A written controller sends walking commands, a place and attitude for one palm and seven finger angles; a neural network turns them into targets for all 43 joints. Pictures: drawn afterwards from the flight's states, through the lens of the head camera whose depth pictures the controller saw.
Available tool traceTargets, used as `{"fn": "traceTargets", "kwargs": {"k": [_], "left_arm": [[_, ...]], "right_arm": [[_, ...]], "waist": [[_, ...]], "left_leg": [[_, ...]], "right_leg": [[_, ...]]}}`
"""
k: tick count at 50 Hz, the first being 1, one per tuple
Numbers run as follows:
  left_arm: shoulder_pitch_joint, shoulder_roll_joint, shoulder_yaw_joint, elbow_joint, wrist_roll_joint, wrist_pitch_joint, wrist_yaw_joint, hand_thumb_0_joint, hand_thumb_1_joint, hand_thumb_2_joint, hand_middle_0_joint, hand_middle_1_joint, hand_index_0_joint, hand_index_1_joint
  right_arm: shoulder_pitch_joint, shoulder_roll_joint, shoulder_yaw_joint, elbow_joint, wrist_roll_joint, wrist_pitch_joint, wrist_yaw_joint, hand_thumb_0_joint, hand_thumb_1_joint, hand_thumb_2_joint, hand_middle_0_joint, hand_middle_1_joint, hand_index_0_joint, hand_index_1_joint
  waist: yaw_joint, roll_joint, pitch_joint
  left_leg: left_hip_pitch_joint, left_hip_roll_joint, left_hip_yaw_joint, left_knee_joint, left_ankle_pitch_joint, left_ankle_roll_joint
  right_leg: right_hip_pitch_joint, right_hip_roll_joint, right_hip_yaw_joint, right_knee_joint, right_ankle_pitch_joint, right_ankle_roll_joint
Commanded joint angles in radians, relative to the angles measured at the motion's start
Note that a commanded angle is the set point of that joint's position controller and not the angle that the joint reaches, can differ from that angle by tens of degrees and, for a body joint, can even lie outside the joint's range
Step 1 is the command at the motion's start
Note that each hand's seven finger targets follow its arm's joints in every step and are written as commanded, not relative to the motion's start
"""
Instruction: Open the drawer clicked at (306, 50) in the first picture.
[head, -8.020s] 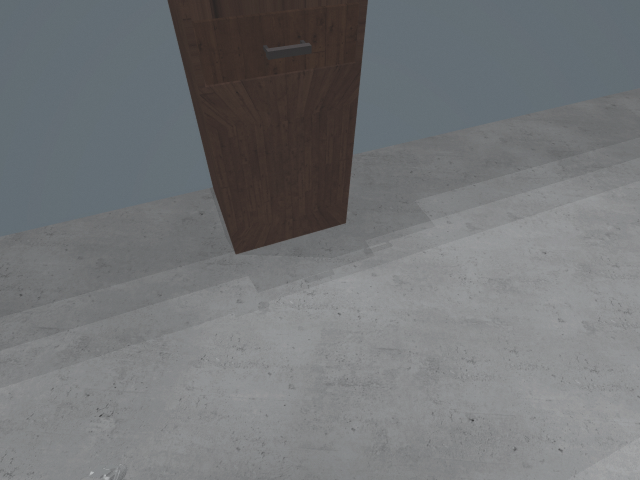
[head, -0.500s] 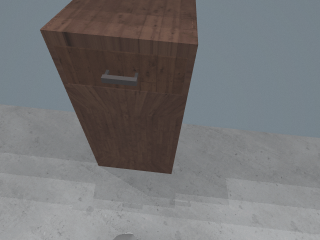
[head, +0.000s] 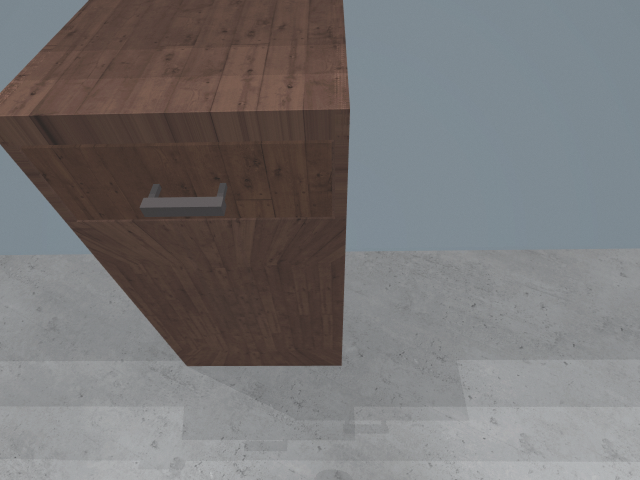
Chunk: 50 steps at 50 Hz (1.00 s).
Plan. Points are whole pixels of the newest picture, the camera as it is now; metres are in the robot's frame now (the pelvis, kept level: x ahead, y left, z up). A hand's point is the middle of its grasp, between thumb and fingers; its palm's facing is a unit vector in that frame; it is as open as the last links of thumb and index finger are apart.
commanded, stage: come to a stop and stand still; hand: left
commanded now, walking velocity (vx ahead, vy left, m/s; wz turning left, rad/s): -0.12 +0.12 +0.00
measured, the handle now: (186, 197) +0.50 +0.23 +0.04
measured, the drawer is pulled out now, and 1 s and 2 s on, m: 0.00 0.00 0.00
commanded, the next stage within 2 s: look again from close up in 1.52 s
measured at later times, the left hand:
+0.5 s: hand out of the picture -0.01 +0.25 -0.16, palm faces +0.02 -0.97 -0.26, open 7.4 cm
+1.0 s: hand out of the picture -0.01 +0.22 -0.16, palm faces +0.01 -0.98 -0.21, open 7.3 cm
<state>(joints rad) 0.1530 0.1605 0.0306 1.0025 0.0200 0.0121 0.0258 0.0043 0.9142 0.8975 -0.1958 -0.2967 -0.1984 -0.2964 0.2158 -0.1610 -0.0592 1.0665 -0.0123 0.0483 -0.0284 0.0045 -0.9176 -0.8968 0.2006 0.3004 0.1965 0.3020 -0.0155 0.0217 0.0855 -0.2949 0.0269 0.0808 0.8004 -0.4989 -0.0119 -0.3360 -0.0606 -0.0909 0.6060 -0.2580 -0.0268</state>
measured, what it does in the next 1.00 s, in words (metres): steps on the spot: left foot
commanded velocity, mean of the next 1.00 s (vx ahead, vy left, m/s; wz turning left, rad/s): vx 0.00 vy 0.01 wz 0.00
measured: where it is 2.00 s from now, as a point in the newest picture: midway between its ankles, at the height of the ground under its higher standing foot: outside the picture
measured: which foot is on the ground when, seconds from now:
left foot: up 0.00-0.24, down 0.26-1.00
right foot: down 0.00-1.00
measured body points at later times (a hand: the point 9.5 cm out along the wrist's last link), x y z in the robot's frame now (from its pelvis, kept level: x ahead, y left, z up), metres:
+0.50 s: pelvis -0.04 +0.06 +0.00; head -0.05 +0.04 +0.45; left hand -0.01 +0.30 -0.14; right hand +0.03 -0.18 -0.15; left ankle -0.06 +0.15 -0.73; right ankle +0.03 -0.09 -0.73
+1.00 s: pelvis -0.01 +0.05 +0.01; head -0.01 +0.03 +0.46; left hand -0.01 +0.27 -0.14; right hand -0.04 -0.17 -0.16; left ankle -0.06 +0.15 -0.73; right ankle +0.03 -0.09 -0.73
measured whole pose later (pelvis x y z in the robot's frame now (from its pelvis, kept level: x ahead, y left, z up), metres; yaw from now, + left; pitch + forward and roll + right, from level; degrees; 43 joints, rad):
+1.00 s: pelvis -0.01 +0.05 +0.01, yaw +0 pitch -2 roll +1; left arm 0.28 0.14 -0.01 1.10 0.01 0.00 0.03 0.02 0.93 0.90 -0.20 -0.30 -0.20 -0.30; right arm 0.34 -0.16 0.02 1.10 -0.02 -0.01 -0.02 0.01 -0.91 -0.90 0.20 0.30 0.20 0.30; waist -0.01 0.02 0.04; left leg -0.10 -0.01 0.08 0.45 -0.31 0.02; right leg -0.26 -0.04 0.00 0.48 -0.19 0.03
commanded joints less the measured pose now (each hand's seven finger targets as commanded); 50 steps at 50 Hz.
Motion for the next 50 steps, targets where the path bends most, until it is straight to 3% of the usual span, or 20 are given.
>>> {"fn": "traceTargets", "kwargs": {"k": [1, 4, 7, 9, 10, 11, 12, 13, 14, 15, 16, 17, 19, 20, 22, 24, 29, 37, 50], "left_arm": [[0.054, 0.196, 0.056, -0.059, 0.008, 0.000, 0.026, 0.000, 0.900, 0.900, -0.200, -0.300, -0.200, -0.300], [0.038, 0.197, 0.059, -0.070, 0.012, 0.001, 0.025, 0.000, 0.900, 0.900, -0.200, -0.300, -0.200, -0.300], [0.051, 0.207, 0.064, -0.069, 0.015, 0.002, 0.020, 0.000, 0.900, 0.900, -0.200, -0.300, -0.200, -0.300], [0.043, 0.213, 0.065, -0.061, 0.013, 0.004, 0.017, 0.000, 0.900, 0.900, -0.200, -0.300, -0.200, -0.300], [0.065, 0.227, 0.050, -0.080, 0.010, -0.016, 0.063, 0.000, 0.900, 0.900, -0.200, -0.300, -0.200, -0.300], [0.090, 0.222, 0.040, -0.112, -0.004, -0.007, 0.056, 0.000, 0.900, 0.900, -0.200, -0.300, -0.200, -0.300], [0.070, 0.172, 0.029, -0.107, -0.012, 0.002, 0.045, 0.000, 0.900, 0.900, -0.200, -0.300, -0.200, -0.300], [0.074, 0.135, 0.019, -0.119, -0.011, 0.006, 0.036, 0.000, 0.900, 0.900, -0.200, -0.300, -0.200, -0.300], [0.072, 0.120, 0.008, -0.128, -0.006, 0.019, 0.028, 0.000, 0.900, 0.900, -0.200, -0.300, -0.200, -0.300], [0.038, 0.113, 0.001, -0.130, -0.001, 0.032, 0.020, 0.000, 0.900, 0.900, -0.200, -0.300, -0.200, -0.300], [0.046, 0.119, 0.001, -0.128, -0.002, 0.036, 0.013, 0.000, 0.900, 0.900, -0.200, -0.300, -0.200, -0.300], [0.074, 0.117, 0.001, -0.119, -0.002, 0.032, 0.005, 0.000, 0.900, 0.900, -0.200, -0.300, -0.200, -0.300], [0.126, 0.120, -0.003, -0.102, -0.001, 0.019, -0.005, 0.000, 0.900, 0.900, -0.200, -0.300, -0.200, -0.300], [0.139, 0.125, -0.007, -0.096, -0.002, 0.010, -0.006, 0.000, 0.900, 0.900, -0.200, -0.300, -0.200, -0.300], [0.129, 0.155, -0.008, -0.097, -0.001, 0.001, -0.006, 0.000, 0.900, 0.900, -0.200, -0.300, -0.200, -0.300], [0.121, 0.151, -0.006, -0.097, 0.001, -0.002, -0.005, 0.000, 0.900, 0.900, -0.200, -0.300, -0.200, -0.300], [0.154, 0.130, -0.015, -0.062, -0.003, -0.015, -0.003, 0.000, 0.900, 0.900, -0.200, -0.300, -0.200, -0.300], [0.179, 0.110, -0.024, 0.010, -0.008, -0.026, 0.001, 0.000, 0.900, 0.900, -0.200, -0.300, -0.200, -0.300], [0.167, 0.086, -0.020, 0.066, -0.012, -0.032, 0.006, 0.000, 0.900, 0.900, -0.200, -0.300, -0.200, -0.300]], "right_arm": [[0.050, -0.070, -0.018, -0.065, 0.007, -0.005, 0.000, 0.000, -0.900, -0.900, 0.200, 0.300, 0.200, 0.300], [0.044, -0.064, -0.015, -0.077, 0.006, -0.003, 0.008, 0.000, -0.900, -0.900, 0.200, 0.300, 0.200, 0.300], [0.044, -0.063, -0.007, -0.087, 0.005, -0.014, 0.011, 0.000, -0.900, -0.900, 0.200, 0.300, 0.200, 0.300], [0.081, -0.059, -0.003, -0.077, 0.006, -0.020, 0.010, 0.000, -0.900, -0.900, 0.200, 0.300, 0.200, 0.300], [0.120, -0.126, -0.017, -0.144, 0.017, -0.054, 0.008, 0.000, -0.900, -0.900, 0.200, 0.300, 0.200, 0.300], [0.099, -0.096, -0.011, -0.173, 0.009, -0.052, 0.008, 0.000, -0.900, -0.900, 0.200, 0.300, 0.200, 0.300], [0.097, -0.116, -0.007, -0.178, 0.003, -0.049, 0.009, 0.000, -0.900, -0.900, 0.200, 0.300, 0.200, 0.300], [0.088, -0.141, -0.008, -0.195, -0.007, -0.047, 0.010, 0.000, -0.900, -0.900, 0.200, 0.300, 0.200, 0.300], [0.059, -0.164, -0.001, -0.228, -0.014, -0.045, 0.014, 0.000, -0.900, -0.900, 0.200, 0.300, 0.200, 0.300], [0.017, -0.168, 0.000, -0.240, -0.013, -0.044, 0.011, 0.000, -0.900, -0.900, 0.200, 0.300, 0.200, 0.300], [-0.005, -0.165, 0.007, -0.249, -0.012, -0.042, 0.009, 0.000, -0.900, -0.900, 0.200, 0.300, 0.200, 0.300], [-0.031, -0.169, 0.010, -0.254, -0.012, -0.041, 0.010, 0.000, -0.900, -0.900, 0.200, 0.300, 0.200, 0.300], [-0.022, -0.161, 0.018, -0.252, -0.009, -0.044, 0.012, 0.000, -0.900, -0.900, 0.200, 0.300, 0.200, 0.300], [-0.009, -0.158, 0.021, -0.245, -0.006, -0.047, 0.013, 0.000, -0.900, -0.900, 0.200, 0.300, 0.200, 0.300], [0.041, -0.161, 0.020, -0.232, -0.004, -0.048, 0.018, 0.000, -0.900, -0.900, 0.200, 0.300, 0.200, 0.300], [0.076, -0.155, 0.018, -0.213, -0.007, -0.048, 0.018, 0.000, -0.900, -0.900, 0.200, 0.300, 0.200, 0.300], [0.094, -0.150, 0.031, -0.170, -0.004, -0.065, 0.015, 0.000, -0.900, -0.900, 0.200, 0.300, 0.200, 0.300], [0.137, -0.131, 0.050, -0.083, 0.001, -0.075, 0.008, 0.000, -0.900, -0.900, 0.200, 0.300, 0.200, 0.300], [0.186, -0.086, 0.058, 0.013, 0.001, -0.081, -0.004, 0.000, -0.900, -0.900, 0.200, 0.300, 0.200, 0.300]], "waist": [[0.031, -0.141, -0.164], [0.036, -0.178, -0.169], [0.047, -0.218, -0.187], [0.030, -0.218, -0.195], [-0.030, -0.102, -0.385], [0.002, -0.059, -0.365], [-0.003, 0.047, -0.277], [0.013, 0.135, -0.194], [0.023, 0.186, -0.119], [0.015, 0.260, -0.004], [0.024, 0.222, 0.064], [0.042, 0.148, 0.086], [0.050, 0.045, 0.055], [0.047, 0.032, 0.042], [0.020, -0.020, 0.024], [0.004, -0.070, 0.027], [0.007, 0.007, -0.011], [0.011, -0.031, -0.009], [0.012, -0.019, -0.007]], "left_leg": [[-0.128, -0.010, -0.106, 0.320, -0.053, -0.016], [-0.091, -0.010, -0.083, 0.184, -0.026, -0.028], [-0.059, -0.017, -0.055, 0.013, 0.003, -0.029], [0.005, -0.020, -0.027, -0.149, 0.073, -0.028], [0.035, -0.028, 0.010, -0.282, 0.124, -0.039], [0.072, -0.015, -0.004, -0.375, 0.206, -0.006], [0.100, 0.038, -0.040, -0.399, 0.276, 0.013], [0.069, 0.128, -0.121, -0.401, 0.402, 0.052], [0.001, 0.191, -0.169, -0.438, 0.426, 0.086], [-0.086, 0.187, -0.198, -0.501, 0.374, 0.098], [-0.165, 0.188, -0.203, -0.534, 0.271, 0.110], [-0.187, 0.169, -0.187, -0.525, 0.208, 0.112], [-0.151, 0.125, -0.149, -0.495, 0.127, 0.093], [-0.122, 0.095, -0.141, -0.485, 0.076, 0.082], [-0.081, 0.058, -0.140, -0.488, -0.034, 0.071], [-0.037, 0.058, -0.141, -0.490, -0.009, 0.074], [-0.009, 0.071, -0.157, -0.530, 0.045, 0.074], [0.015, 0.072, -0.135, -0.524, 0.158, 0.064], [0.055, 0.071, -0.098, -0.483, 0.290, 0.051]], "right_leg": [[0.183, -0.300, 0.222, -0.194, 0.737, -0.193], [0.182, -0.271, 0.193, -0.216, 0.620, -0.169], [0.217, -0.250, 0.207, -0.220, 0.541, -0.161], [0.208, -0.228, 0.194, -0.204, 0.448, -0.135], [0.382, -0.241, 0.261, 0.003, 0.895, -0.106], [0.297, -0.185, 0.166, 0.022, 0.549, -0.065], [0.177, -0.131, 0.113, 0.023, 0.308, -0.031], [0.087, -0.065, 0.060, 0.022, 0.129, -0.006], [0.043, -0.010, 0.011, 0.027, -0.054, 0.011], [0.015, 0.021, 0.009, 0.075, -0.124, 0.020], [0.020, 0.026, 0.032, 0.106, -0.129, 0.013], [0.038, 0.027, 0.047, 0.093, -0.074, 0.010], [0.087, 0.018, 0.065, -0.015, 0.015, 0.007], [0.090, 0.005, 0.101, -0.085, 0.017, 0.001], [0.048, -0.003, 0.160, -0.155, -0.096, -0.007], [0.010, -0.002, 0.166, -0.174, -0.117, -0.004], [0.065, -0.006, 0.164, -0.170, -0.009, -0.003], [0.124, -0.031, 0.157, -0.184, 0.076, -0.001], [0.162, -0.041, 0.148, -0.169, 0.185, -0.010]]}}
